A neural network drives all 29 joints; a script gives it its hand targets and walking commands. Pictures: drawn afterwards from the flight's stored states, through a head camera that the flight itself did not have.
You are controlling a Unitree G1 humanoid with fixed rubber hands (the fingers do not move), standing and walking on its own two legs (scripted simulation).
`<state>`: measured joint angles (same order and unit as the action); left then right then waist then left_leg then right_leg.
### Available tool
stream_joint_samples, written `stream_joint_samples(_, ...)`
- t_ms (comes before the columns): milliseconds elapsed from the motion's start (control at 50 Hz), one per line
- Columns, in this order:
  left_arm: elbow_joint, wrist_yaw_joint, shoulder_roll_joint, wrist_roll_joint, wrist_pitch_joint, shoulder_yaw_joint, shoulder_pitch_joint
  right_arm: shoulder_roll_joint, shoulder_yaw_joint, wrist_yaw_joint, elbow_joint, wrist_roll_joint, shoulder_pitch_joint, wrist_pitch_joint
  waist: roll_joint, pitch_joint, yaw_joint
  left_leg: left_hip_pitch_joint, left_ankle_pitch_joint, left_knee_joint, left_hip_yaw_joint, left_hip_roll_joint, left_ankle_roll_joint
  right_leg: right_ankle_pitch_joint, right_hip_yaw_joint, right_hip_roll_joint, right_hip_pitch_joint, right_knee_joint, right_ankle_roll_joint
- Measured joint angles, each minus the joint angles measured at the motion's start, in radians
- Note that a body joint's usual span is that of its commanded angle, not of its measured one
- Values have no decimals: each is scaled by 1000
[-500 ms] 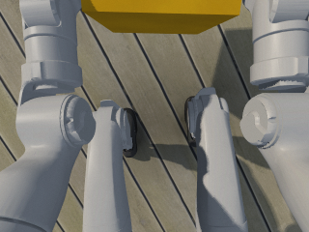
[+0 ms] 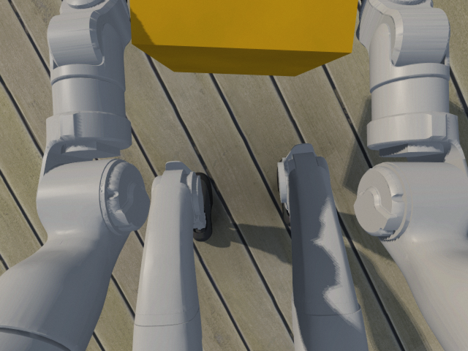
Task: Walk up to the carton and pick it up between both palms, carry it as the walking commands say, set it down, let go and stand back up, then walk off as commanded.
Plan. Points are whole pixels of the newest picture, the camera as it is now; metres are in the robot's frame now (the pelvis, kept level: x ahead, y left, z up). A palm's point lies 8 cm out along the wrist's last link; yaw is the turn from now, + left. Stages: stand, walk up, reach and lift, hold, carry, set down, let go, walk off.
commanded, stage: reach and lift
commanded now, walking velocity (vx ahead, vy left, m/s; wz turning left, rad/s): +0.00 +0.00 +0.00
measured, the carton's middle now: out of the picture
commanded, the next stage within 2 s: none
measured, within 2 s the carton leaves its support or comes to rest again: neither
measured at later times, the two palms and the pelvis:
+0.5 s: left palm out of the picture +0.54 +0.12 +0.03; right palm out of the picture +0.50 -0.19 +0.01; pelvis +0.00 +0.00 +0.06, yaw -1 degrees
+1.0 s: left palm out of the picture +0.51 +0.12 +0.14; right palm out of the picture +0.47 -0.18 +0.14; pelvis +0.07 +0.00 +0.14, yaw -1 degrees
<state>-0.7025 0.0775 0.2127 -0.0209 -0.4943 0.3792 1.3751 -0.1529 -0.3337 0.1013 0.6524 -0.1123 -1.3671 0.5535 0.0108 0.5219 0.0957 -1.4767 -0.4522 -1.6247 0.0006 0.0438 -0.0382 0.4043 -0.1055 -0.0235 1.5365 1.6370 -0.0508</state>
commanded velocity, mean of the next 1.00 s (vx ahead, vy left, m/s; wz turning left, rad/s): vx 0.00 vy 0.00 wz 0.00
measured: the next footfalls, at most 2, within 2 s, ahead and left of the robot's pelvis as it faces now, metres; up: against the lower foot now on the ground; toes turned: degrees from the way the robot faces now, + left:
none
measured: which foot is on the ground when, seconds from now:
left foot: down 0.00-1.00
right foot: down 0.00-1.00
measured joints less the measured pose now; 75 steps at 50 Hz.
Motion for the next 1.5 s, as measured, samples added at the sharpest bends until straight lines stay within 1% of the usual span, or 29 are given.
stream_joint_samples(100, 23, -5, -12, 0, 3, -3, -39, 16, 0, 5, -34, 6, 47, 0, 0, -1, -3, 57, 9, 47, 0, 0, 0, -7, 0, 0, -56, -45, 0)
stream_joint_samples(300, 17, -17, -21, -2, 20, -3, -82, 38, 0, 11, -50, -2, 93, -1, -2, -9, -8, 156, 33, 137, 0, 0, 0, -27, -1, 1, -159, -134, 0)
stream_joint_samples(380, 22, -22, -26, -3, 27, -3, -100, 47, 0, 11, -68, -10, 115, -1, -3, -9, -15, 198, 44, 177, 0, 0, 0, -37, -1, 2, -200, -173, 0)
stream_joint_samples(580, 38, -31, -43, -3, 35, -5, -168, 74, 0, 13, -93, -17, 180, 0, -4, -13, -18, 313, 63, 272, 0, 0, 4, -52, -2, 2, -317, -265, 0)
stream_joint_samples(740, 23, -42, -78, -21, 46, -5, -278, 116, 0, 11, -93, -36, 300, -6, -8, -163, -25, 330, 82, 359, -1, 0, 6, -67, -4, 2, -332, -345, 0)
stream_joint_samples(780, 16, -47, -90, -27, 50, -5, -321, 139, -9, 5, -92, -58, 347, -11, -8, -227, -25, 331, 85, 383, -1, 0, 7, -68, -4, 2, -332, -368, 0)
stream_joint_samples(840, -27, -64, -122, -65, 70, 3, -397, 171, -26, -3, -92, -83, 439, -9, -8, -359, -30, 331, 86, 428, -1, -1, 9, -68, -4, 2, -331, -410, 1)
stream_joint_samples(920, -67, -96, -175, -135, 83, 46, -506, 236, -86, -42, -92, -170, 558, -5, -9, -556, -32, 341, 91, 505, -2, -2, 10, -70, -4, 2, -339, -482, 2)
stream_joint_samples(960, -69, -104, -191, -160, 82, 57, -540, 256, -105, -56, -93, -202, 595, -11, -10, -610, -33, 366, 96, 546, -3, -2, 11, -72, -5, 2, -362, -519, 4)
stream_joint_samples(1020, -61, -112, -206, -190, 78, 59, -576, 270, -110, -74, -93, -233, 637, -20, -9, -652, -38, 415, 105, 606, -3, -2, 12, -79, -6, 2, -410, -576, 6)
stream_joint_samples(1060, -53, -118, -211, -200, 71, 59, -596, 280, -112, -77, -93, -242, 657, -23, -9, -658, -39, 455, 110, 643, -4, -3, 15, -82, -6, 2, -449, -610, 6)
stream_joint_samples(1140, -10, -120, -233, -208, 68, 59, -655, 292, -112, -84, -94, -237, 704, -44, -9, -660, -49, 533, 118, 714, -4, -6, 16, -88, -6, 2, -524, -675, 8)
stream_joint_samples(1180, 26, -120, -249, -208, 68, 46, -705, 299, -106, -87, -111, -222, 744, -51, -10, -661, -56, 575, 126, 757, -4, -8, 16, -95, -6, 2, -564, -715, 8)
stream_joint_samples(1280, 91, -124, -270, -208, 71, 8, -827, 323, -78, -82, -146, -193, 855, -67, -10, -685, -61, 660, 147, 854, -3, -12, 16, -115, -6, 2, -647, -807, 8)
stream_joint_samples(1360, 122, -127, -279, -208, 65, -16, -877, 328, -49, -74, -180, -173, 922, -69, -13, -687, -66, 726, 152, 897, -3, -14, 18, -120, -6, 2, -712, -851, 8)
stream_joint_samples(1500, 128, -129, -284, -208, 43, -24, -907, 332, -40, -71, -196, -166, 955, -41, -23, -664, -63, 864, 167, 972, -3, -18, 22, -137, -6, 2, -852, -932, 8)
